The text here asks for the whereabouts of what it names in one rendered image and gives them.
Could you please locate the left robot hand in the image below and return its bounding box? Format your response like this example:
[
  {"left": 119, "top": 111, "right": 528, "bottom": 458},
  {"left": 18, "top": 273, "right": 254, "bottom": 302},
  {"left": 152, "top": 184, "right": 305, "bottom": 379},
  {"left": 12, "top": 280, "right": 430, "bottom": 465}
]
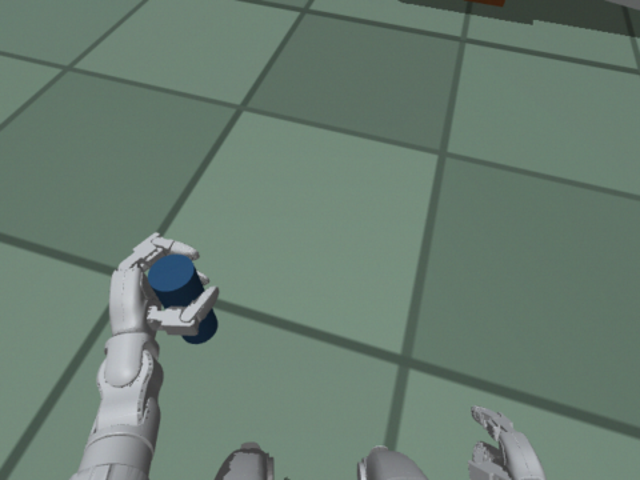
[{"left": 109, "top": 232, "right": 219, "bottom": 339}]

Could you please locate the right robot hand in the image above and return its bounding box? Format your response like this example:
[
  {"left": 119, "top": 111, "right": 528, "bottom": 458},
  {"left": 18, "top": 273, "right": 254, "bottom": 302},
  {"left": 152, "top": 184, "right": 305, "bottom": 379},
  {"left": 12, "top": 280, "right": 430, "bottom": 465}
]
[{"left": 468, "top": 405, "right": 547, "bottom": 480}]

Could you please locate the can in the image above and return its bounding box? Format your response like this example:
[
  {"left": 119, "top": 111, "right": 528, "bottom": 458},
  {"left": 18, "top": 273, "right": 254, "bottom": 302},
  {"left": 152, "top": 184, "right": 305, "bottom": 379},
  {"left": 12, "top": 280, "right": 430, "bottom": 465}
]
[{"left": 148, "top": 254, "right": 218, "bottom": 344}]

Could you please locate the left robot arm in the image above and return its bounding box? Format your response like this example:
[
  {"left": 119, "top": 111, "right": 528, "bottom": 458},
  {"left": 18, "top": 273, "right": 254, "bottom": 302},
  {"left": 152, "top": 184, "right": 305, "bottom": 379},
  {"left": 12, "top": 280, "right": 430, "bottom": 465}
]
[{"left": 69, "top": 331, "right": 164, "bottom": 480}]

